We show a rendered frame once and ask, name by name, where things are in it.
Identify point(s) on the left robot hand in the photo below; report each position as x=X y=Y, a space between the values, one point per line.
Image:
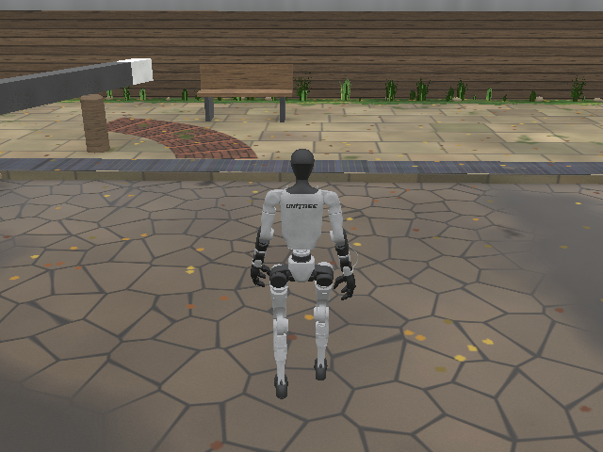
x=256 y=272

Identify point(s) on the left robot upper arm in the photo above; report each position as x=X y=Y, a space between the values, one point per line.
x=272 y=199

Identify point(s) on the right robot hand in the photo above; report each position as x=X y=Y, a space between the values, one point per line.
x=348 y=288

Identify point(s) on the robot left thigh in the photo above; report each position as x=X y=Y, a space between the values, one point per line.
x=278 y=282

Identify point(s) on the right robot forearm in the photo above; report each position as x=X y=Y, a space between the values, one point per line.
x=343 y=254

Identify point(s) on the robot left shin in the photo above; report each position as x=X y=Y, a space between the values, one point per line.
x=280 y=351

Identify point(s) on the right robot upper arm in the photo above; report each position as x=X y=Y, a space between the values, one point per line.
x=335 y=215

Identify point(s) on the left robot forearm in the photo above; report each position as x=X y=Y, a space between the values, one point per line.
x=260 y=250

